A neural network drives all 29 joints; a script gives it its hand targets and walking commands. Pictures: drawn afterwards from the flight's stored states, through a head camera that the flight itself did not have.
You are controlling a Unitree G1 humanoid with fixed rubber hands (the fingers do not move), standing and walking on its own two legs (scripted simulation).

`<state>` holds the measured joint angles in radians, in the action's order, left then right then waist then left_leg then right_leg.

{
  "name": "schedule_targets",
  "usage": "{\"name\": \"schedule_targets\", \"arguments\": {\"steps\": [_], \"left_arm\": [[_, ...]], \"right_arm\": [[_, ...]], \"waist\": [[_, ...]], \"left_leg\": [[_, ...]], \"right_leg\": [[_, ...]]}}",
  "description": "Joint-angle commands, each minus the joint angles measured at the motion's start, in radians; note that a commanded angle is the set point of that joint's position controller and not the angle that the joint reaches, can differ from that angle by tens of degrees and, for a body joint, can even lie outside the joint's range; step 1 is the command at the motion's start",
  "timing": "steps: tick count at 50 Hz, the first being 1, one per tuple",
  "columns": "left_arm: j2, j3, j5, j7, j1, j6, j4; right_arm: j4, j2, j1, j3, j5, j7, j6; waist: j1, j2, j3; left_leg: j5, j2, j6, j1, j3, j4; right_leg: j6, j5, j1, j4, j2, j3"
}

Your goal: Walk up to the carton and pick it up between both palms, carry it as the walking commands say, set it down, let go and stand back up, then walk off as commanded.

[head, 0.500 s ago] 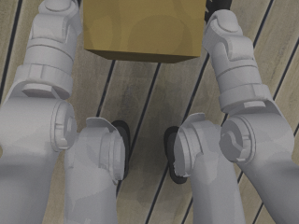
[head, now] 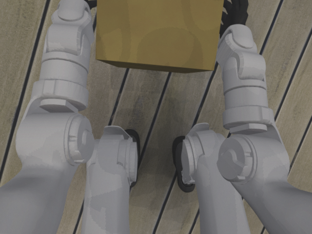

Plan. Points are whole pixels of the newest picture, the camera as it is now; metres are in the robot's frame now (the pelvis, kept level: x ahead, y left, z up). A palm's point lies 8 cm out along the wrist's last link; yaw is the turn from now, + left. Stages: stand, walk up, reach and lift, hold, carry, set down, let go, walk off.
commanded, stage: reach and lift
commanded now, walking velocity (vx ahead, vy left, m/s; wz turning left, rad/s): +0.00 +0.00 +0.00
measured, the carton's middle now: (157, 19) +0.55 +0.03 -0.19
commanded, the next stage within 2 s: none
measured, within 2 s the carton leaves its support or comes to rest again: neither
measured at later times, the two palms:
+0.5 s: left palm out of the picture +0.53 +0.17 -0.05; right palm (257, 24) +0.50 -0.12 -0.05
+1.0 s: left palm out of the picture +0.51 +0.17 +0.03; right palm (296, 22) +0.48 -0.12 +0.03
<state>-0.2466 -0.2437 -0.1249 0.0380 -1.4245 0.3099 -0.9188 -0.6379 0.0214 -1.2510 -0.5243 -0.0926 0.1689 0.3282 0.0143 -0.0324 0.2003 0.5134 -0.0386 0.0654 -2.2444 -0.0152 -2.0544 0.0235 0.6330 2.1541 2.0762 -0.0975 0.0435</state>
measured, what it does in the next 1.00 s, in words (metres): rises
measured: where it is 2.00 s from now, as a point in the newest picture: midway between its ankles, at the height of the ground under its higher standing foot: (157, 170)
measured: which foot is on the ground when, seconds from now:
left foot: down 0.00-1.00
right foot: down 0.00-1.00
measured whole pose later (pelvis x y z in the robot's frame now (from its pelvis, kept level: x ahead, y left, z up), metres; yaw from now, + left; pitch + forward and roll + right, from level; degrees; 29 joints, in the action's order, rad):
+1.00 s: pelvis +0.00 +0.00 +0.10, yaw +1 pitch +40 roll -4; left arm -0.09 -0.34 -0.21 0.03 -1.16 0.37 -0.81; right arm -0.54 0.12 -0.99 -0.58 -0.19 0.10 0.38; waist 0.03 -0.01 -0.06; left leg 0.47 -0.06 0.05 -1.96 0.01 -1.73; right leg 0.03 0.57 1.88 1.74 -0.09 0.02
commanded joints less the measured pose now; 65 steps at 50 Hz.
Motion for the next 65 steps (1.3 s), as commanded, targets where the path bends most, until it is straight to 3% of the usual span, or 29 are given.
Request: {"name": "schedule_targets", "arguments": {"steps": [1,5,11,23,35,65], "left_arm": [[1.069,0.369,0.135,-0.238,-0.475,-0.015,0.093],[1.091,0.394,0.147,-0.224,-0.465,-0.007,0.119],[1.123,0.375,0.124,-0.217,-0.435,0.009,0.100],[1.163,0.299,0.061,-0.229,-0.400,0.028,0.065],[1.223,0.340,0.076,-0.227,-0.346,0.040,0.108],[1.315,0.353,0.048,-0.203,-0.157,0.024,0.119]], "right_arm": [[0.104,0.881,-0.820,0.564,0.145,-0.263,-0.038],[0.127,0.892,-0.796,0.587,0.146,-0.262,-0.029],[0.104,0.911,-0.755,0.565,0.117,-0.271,-0.011],[0.066,0.967,-0.718,0.508,0.066,-0.293,0.018],[0.099,1.014,-0.647,0.553,0.073,-0.295,0.028],[0.091,1.067,-0.430,0.572,0.042,-0.314,0.015]], "waist": [[0.004,0.131,-1.374],[0.014,0.141,-1.425],[0.026,0.145,-1.382],[0.015,0.111,-1.334],[0.019,0.116,-1.395],[0.038,0.125,-1.307]], "left_leg": [[-0.484,-0.076,-0.033,0.998,0.065,0.134],[-0.509,-0.079,-0.037,1.046,0.072,0.157],[-0.441,-0.082,-0.040,1.022,0.076,0.209],[-0.314,-0.091,-0.041,0.966,0.059,0.307],[-0.338,-0.096,-0.047,1.042,0.058,0.380],[-0.341,-0.101,-0.062,1.280,0.105,0.602]], "right_leg": [[0.017,-0.379,-0.373,-0.160,-0.071,0.016],[0.018,-0.389,-0.377,-0.183,-0.072,0.017],[0.015,-0.347,-0.366,-0.229,-0.074,0.015],[0.018,-0.291,-0.439,-0.326,-0.076,0.009],[0.023,-0.328,-0.536,-0.404,-0.080,-0.001],[0.021,-0.338,-0.687,-0.610,-0.081,-0.025]]}}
